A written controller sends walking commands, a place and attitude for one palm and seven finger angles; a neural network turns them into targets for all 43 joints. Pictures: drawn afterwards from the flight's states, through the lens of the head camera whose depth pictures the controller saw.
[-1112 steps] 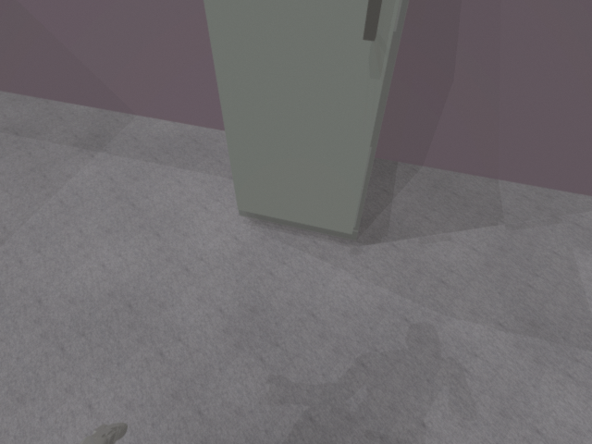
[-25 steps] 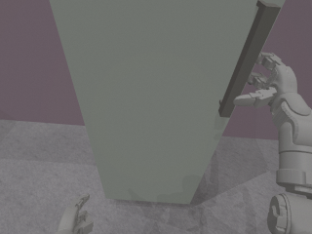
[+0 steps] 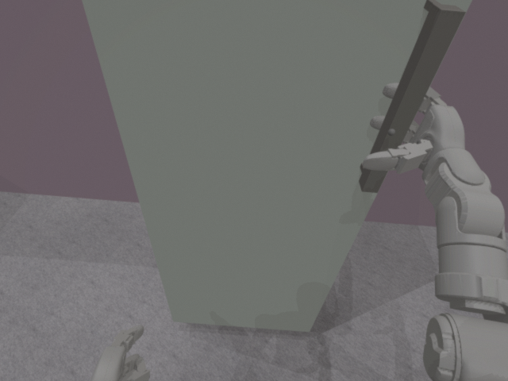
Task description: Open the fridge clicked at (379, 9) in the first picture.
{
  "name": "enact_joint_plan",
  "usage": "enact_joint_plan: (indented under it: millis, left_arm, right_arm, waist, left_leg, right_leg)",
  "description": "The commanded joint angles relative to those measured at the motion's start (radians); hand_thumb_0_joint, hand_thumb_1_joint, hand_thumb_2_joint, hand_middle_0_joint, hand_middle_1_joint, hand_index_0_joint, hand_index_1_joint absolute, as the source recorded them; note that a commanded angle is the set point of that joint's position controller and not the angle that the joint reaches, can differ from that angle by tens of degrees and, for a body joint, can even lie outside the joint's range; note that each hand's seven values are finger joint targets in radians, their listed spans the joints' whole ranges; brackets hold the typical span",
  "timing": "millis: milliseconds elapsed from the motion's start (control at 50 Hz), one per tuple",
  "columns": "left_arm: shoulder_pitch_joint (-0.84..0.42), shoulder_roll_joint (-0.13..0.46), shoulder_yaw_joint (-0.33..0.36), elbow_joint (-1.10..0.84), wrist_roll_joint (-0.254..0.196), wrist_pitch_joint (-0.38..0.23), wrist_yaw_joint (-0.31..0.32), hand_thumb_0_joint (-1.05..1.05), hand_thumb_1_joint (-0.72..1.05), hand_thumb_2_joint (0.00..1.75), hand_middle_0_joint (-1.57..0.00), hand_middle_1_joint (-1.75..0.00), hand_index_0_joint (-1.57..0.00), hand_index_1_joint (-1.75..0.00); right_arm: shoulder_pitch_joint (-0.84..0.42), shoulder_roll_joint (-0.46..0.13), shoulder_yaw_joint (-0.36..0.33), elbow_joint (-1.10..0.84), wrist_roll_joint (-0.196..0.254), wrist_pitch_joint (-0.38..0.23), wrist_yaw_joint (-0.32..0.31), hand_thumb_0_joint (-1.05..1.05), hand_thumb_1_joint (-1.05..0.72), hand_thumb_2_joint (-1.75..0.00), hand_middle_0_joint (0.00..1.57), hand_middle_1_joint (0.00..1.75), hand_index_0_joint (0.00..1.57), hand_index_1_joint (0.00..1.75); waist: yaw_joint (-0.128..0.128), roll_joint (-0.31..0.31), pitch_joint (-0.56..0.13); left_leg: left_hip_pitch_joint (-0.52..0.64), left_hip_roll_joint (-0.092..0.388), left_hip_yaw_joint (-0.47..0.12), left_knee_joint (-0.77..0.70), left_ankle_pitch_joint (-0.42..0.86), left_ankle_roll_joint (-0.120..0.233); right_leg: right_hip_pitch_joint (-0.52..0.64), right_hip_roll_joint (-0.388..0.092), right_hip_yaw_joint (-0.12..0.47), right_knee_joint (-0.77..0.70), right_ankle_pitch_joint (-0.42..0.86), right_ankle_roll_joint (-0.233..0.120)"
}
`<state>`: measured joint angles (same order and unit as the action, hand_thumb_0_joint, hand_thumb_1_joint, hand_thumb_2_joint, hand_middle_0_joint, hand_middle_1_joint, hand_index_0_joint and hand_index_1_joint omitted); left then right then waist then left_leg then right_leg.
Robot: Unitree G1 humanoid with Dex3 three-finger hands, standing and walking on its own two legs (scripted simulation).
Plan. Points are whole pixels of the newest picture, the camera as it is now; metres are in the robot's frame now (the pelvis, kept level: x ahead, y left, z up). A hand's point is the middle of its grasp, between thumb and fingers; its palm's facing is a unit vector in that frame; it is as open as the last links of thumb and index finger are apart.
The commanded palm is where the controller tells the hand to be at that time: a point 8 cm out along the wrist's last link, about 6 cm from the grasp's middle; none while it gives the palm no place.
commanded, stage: slide the fingers in behind the handle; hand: right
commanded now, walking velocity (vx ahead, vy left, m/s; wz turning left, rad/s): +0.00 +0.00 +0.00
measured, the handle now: (395, 109) +0.45 -0.18 +0.25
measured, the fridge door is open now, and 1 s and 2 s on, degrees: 0 0 0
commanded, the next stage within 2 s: grip the handle and tug to test in 0.72 s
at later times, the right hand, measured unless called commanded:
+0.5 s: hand (390, 133) +0.39 -0.16 +0.25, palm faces +0.03 +1.00 +0.00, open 14.1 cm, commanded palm +0.37 -0.20 +0.25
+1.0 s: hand (393, 134) +0.40 -0.16 +0.25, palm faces +0.03 +1.00 +0.01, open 13.2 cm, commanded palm +0.37 -0.21 +0.25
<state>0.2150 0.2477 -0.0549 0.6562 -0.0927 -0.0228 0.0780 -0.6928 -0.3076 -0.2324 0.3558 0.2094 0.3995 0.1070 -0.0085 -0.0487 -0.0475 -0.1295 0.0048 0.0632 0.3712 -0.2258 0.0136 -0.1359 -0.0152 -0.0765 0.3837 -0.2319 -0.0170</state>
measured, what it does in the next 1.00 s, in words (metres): stands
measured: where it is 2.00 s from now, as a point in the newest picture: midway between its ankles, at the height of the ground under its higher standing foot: outside the picture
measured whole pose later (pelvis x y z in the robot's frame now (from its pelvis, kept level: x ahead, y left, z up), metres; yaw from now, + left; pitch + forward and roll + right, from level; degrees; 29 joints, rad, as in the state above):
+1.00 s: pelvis +0.00 +0.00 +0.00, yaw +0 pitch -1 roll +0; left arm 0.19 0.24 -0.06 0.66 -0.08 0.00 0.07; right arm -0.68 -0.29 -0.22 0.31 0.21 0.46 0.08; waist -0.01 -0.04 -0.05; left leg -0.11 0.01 0.06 0.35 -0.21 0.01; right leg -0.13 -0.01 -0.08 0.37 -0.23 -0.02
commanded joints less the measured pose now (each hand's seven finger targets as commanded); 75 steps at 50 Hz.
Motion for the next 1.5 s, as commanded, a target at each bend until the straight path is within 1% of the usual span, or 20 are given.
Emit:
enact_joint_plan:
  millis: [0, 40, 80, 180, 240, 380, 400, 480, 540, 580, 640, 760, 800, 860, 960, 980, 1100, 1280, 1400, 1480]
  left_arm:
    - [-0.154, 0.111, 0.035, -0.162, 0.006, -0.054, 0.002, 0.00, 0.90, 0.90, -0.20, -0.30, -0.20, -0.30]
    - [-0.158, 0.116, 0.040, -0.163, 0.006, -0.049, 0.001, 0.00, 0.90, 0.90, -0.20, -0.30, -0.20, -0.30]
    - [-0.163, 0.107, 0.034, -0.165, 0.005, -0.049, 0.001, 0.00, 0.90, 0.90, -0.20, -0.30, -0.20, -0.30]
    - [-0.169, 0.103, 0.035, -0.162, 0.009, -0.046, -0.002, 0.00, 0.90, 0.90, -0.20, -0.30, -0.20, -0.30]
    - [-0.172, 0.109, 0.038, -0.165, 0.010, -0.037, -0.003, 0.00, 0.90, 0.90, -0.20, -0.30, -0.20, -0.30]
    - [-0.177, 0.104, 0.030, -0.166, 0.011, -0.028, -0.001, 0.00, 0.90, 0.90, -0.20, -0.30, -0.20, -0.30]
    - [-0.183, 0.100, 0.029, -0.167, 0.010, -0.029, -0.001, 0.00, 0.90, 0.90, -0.20, -0.30, -0.20, -0.30]
    - [-0.173, 0.104, 0.031, -0.157, 0.012, -0.031, 0.001, 0.00, 0.90, 0.90, -0.20, -0.30, -0.20, -0.30]
    - [-0.172, 0.108, 0.034, -0.154, 0.014, -0.027, 0.002, 0.00, 0.90, 0.90, -0.20, -0.30, -0.20, -0.30]
    - [-0.169, 0.102, 0.031, -0.153, 0.011, -0.028, 0.004, 0.00, 0.90, 0.90, -0.20, -0.30, -0.20, -0.30]
    - [-0.164, 0.110, 0.035, -0.151, 0.015, -0.030, 0.004, 0.00, 0.90, 0.90, -0.20, -0.30, -0.20, -0.30]
    - [-0.168, 0.102, 0.034, -0.166, 0.013, -0.036, -0.001, 0.00, 0.90, 0.90, -0.20, -0.30, -0.20, -0.30]
    - [-0.164, 0.105, 0.035, -0.164, 0.013, -0.034, -0.002, 0.00, 0.90, 0.90, -0.20, -0.30, -0.20, -0.30]
    - [-0.170, 0.104, 0.033, -0.166, 0.011, -0.033, -0.003, 0.00, 0.90, 0.90, -0.20, -0.30, -0.20, -0.30]
    - [-0.171, 0.110, 0.033, -0.161, 0.013, -0.031, 0.002, 0.00, 0.90, 0.90, -0.20, -0.30, -0.20, -0.30]
    - [-0.174, 0.107, 0.032, -0.162, 0.011, -0.031, 0.004, 0.00, 0.90, 0.90, -0.20, -0.30, -0.20, -0.30]
    - [-0.170, 0.102, 0.034, -0.164, 0.013, -0.041, 0.001, 0.00, 0.90, 0.90, -0.20, -0.30, -0.20, -0.30]
    - [-0.173, 0.101, 0.033, -0.162, 0.014, -0.042, 0.002, 0.00, 0.90, 0.90, -0.20, -0.30, -0.20, -0.30]
    - [-0.173, 0.102, 0.032, -0.160, 0.017, -0.036, 0.000, 0.00, 0.90, 0.90, -0.20, -0.30, -0.20, -0.30]
    - [-0.181, 0.100, 0.032, -0.168, 0.018, -0.033, -0.004, 0.00, 0.90, 0.90, -0.20, -0.30, -0.20, -0.30]
  right_arm:
    - [-0.493, -0.203, -0.048, -0.248, 0.001, -0.053, -0.012, 0.00, 0.50, -0.30, 0.30, 1.20, 0.30, 1.20]
    - [-0.465, -0.224, -0.062, -0.264, -0.004, -0.049, -0.021, 0.00, 0.50, -0.30, 0.30, 1.20, 0.30, 1.20]
    - [-0.509, -0.167, -0.014, -0.283, -0.002, -0.042, -0.021, 0.00, 0.50, -0.30, 0.30, 1.20, 0.30, 1.20]
    - [-0.493, -0.145, -0.009, -0.300, 0.006, -0.032, -0.024, 0.00, 0.50, -0.30, 0.30, 1.20, 0.30, 1.20]
    - [-0.441, -0.179, -0.037, -0.291, 0.001, -0.025, -0.027, 0.00, 0.50, -0.30, 0.30, 1.20, 0.30, 1.20]
    - [-0.479, -0.179, -0.032, -0.285, -0.002, -0.018, -0.026, 0.00, 0.50, -0.30, 0.30, 1.20, 0.30, 1.20]
    - [-0.487, -0.138, 0.002, -0.280, -0.001, -0.015, -0.022, 0.00, 0.50, -0.30, 0.30, 1.20, 0.30, 1.20]
    - [-0.537, -0.137, 0.011, -0.270, -0.004, -0.017, -0.029, 0.00, 0.50, -0.30, 0.30, 1.20, 0.30, 1.20]
    - [-0.490, -0.177, -0.026, -0.240, -0.007, -0.016, -0.033, 0.00, 0.50, -0.30, 0.30, 1.20, 0.30, 1.20]
    - [-0.532, -0.146, 0.008, -0.238, -0.007, -0.018, -0.031, 0.00, 0.50, -0.30, 0.30, 1.20, 0.30, 1.20]
    - [-0.508, -0.191, -0.037, -0.219, -0.005, -0.026, -0.035, 0.00, 0.50, -0.30, 0.30, 1.20, 0.30, 1.20]
    - [-0.516, -0.154, -0.009, -0.277, -0.002, -0.046, -0.028, 0.00, 0.50, -0.30, 0.30, 1.20, 0.30, 1.20]
    - [-0.479, -0.187, -0.043, -0.270, -0.005, -0.040, -0.030, 0.00, 0.50, -0.30, 0.30, 1.20, 0.30, 1.20]
    - [-0.474, -0.151, -0.012, -0.271, -0.002, -0.024, -0.027, 0.00, 0.36, -0.36, 0.32, 1.22, 0.32, 1.22]
    - [-0.468, -0.207, -0.058, -0.257, -0.001, -0.014, -0.033, 0.00, 0.13, -0.46, 0.34, 1.25, 0.34, 1.25]
    - [-0.496, -0.184, -0.028, -0.270, -0.004, -0.017, -0.030, 0.00, 0.08, -0.48, 0.35, 1.26, 0.35, 1.26]
    - [-0.517, -0.167, -0.018, -0.302, 0.000, -0.040, -0.025, 0.00, -0.20, -0.60, 0.38, 1.30, 0.38, 1.30]
    - [-0.541, -0.122, 0.023, -0.320, -0.001, -0.042, -0.028, 0.00, -0.62, -0.78, 0.42, 1.36, 0.42, 1.36]
    - [-0.501, -0.143, -0.007, -0.305, 0.001, -0.032, -0.026, 0.00, -0.90, -0.90, 0.45, 1.40, 0.45, 1.40]
    - [-0.482, -0.152, -0.019, -0.354, 0.002, -0.033, -0.028, 0.00, -0.90, -0.90, 0.45, 1.40, 0.45, 1.40]
  waist:
    - [-0.009, 0.043, -0.256]
    - [-0.016, 0.051, -0.267]
    - [-0.002, 0.022, -0.260]
    - [-0.004, 0.044, -0.271]
    - [-0.017, 0.070, -0.278]
    - [-0.012, 0.056, -0.262]
    - [-0.003, 0.045, -0.252]
    - [0.007, 0.054, -0.250]
    - [-0.008, 0.053, -0.260]
    - [0.006, 0.055, -0.253]
    - [-0.008, 0.067, -0.262]
    - [-0.009, 0.040, -0.291]
    - [-0.018, 0.048, -0.292]
    - [-0.012, 0.042, -0.261]
    - [-0.017, 0.070, -0.252]
    - [-0.007, 0.053, -0.246]
    - [-0.009, 0.012, -0.288]
    - [0.003, 0.026, -0.277]
    - [-0.009, 0.045, -0.294]
    - [-0.019, 0.031, -0.311]
  left_leg:
    - [0.047, -0.007, -0.026, -0.022, 0.337, 0.011]
    - [0.058, -0.009, -0.027, -0.024, 0.344, 0.012]
    - [0.042, -0.008, -0.028, -0.023, 0.338, 0.012]
    - [0.048, -0.011, -0.026, -0.022, 0.353, 0.011]
    - [0.070, -0.010, -0.026, -0.023, 0.368, 0.010]
    - [0.063, -0.009, -0.025, -0.025, 0.349, 0.013]
    - [0.048, -0.008, -0.027, -0.027, 0.342, 0.011]
    - [0.036, -0.009, -0.025, -0.032, 0.327, 0.012]
    - [0.047, -0.010, -0.027, -0.036, 0.328, 0.012]
    - [0.038, -0.009, -0.025, -0.036, 0.312, 0.012]
    - [0.049, -0.011, -0.027, -0.041, 0.314, 0.013]
    - [0.071, -0.008, -0.027, -0.029, 0.356, 0.014]
    - [0.078, -0.011, -0.025, -0.026, 0.359, 0.016]
    - [0.056, -0.011, -0.023, -0.032, 0.336, 0.014]
    - [0.059, -0.010, -0.028, -0.045, 0.308, 0.012]
    - [0.052, -0.009, -0.029, -0.044, 0.304, 0.012]
    - [0.056, -0.012, -0.027, -0.033, 0.334, 0.018]
    - [0.042, -0.015, -0.022, -0.037, 0.330, 0.017]
    - [0.067, -0.014, -0.021, -0.030, 0.374, 0.016]
    - [0.085, -0.013, -0.019, -0.021, 0.407, 0.019]
  right_leg:
    - [0.120, 0.005, 0.057, -0.013, 0.304, -0.024]
    - [0.128, 0.002, 0.055, -0.012, 0.319, -0.024]
    - [0.136, 0.005, 0.058, -0.012, 0.314, -0.023]
    - [0.147, 0.007, 0.058, -0.009, 0.323, -0.023]
    - [0.138, 0.006, 0.054, -0.010, 0.331, -0.024]
    - [0.129, 0.010, 0.061, -0.016, 0.316, -0.023]
    - [0.135, 0.010, 0.056, -0.014, 0.308, -0.024]
    - [0.139, 0.007, 0.064, -0.014, 0.304, -0.023]
    - [0.139, 0.008, 0.058, -0.015, 0.308, -0.022]
    - [0.133, 0.007, 0.064, -0.019, 0.296, -0.021]
    - [0.131, 0.007, 0.063, -0.020, 0.299, -0.022]
    - [0.141, 0.007, 0.059, -0.019, 0.334, -0.022]
    - [0.137, 0.005, 0.060, -0.021, 0.340, -0.019]
    - [0.129, 0.004, 0.060, -0.023, 0.321, -0.019]
    - [0.114, 0.006, 0.059, -0.028, 0.293, -0.024]
    - [0.118, 0.005, 0.057, -0.029, 0.290, -0.024]
    - [0.156, 0.007, 0.063, -0.018, 0.331, -0.018]
    - [0.166, 0.003, 0.066, -0.021, 0.332, -0.017]
    - [0.161, 0.007, 0.062, -0.016, 0.360, -0.017]
    - [0.168, 0.006, 0.063, -0.013, 0.400, -0.013]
